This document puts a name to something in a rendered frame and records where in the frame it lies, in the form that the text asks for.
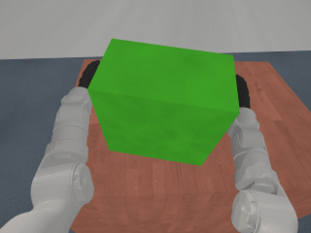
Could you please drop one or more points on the robot left hand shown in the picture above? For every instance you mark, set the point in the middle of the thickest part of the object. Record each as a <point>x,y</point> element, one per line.
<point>88,74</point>

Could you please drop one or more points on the robot right hand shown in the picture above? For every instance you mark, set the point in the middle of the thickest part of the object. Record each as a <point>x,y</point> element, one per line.
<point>243,93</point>

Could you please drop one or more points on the robot left upper arm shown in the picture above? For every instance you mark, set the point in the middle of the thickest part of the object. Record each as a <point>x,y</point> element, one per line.
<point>58,194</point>

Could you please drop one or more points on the pedestal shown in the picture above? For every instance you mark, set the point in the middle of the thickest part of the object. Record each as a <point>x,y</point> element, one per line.
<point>140,194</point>

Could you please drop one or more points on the right robot forearm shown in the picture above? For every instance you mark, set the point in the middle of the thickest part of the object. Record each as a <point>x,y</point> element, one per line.
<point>251,160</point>

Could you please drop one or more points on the left robot forearm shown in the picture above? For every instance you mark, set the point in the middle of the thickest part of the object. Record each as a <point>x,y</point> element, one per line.
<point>70,131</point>

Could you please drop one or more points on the carton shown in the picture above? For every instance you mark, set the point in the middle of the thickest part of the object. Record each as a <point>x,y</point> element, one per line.
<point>164,102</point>

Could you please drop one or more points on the robot right upper arm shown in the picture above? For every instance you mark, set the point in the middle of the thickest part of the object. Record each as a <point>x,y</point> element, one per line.
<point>260,212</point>

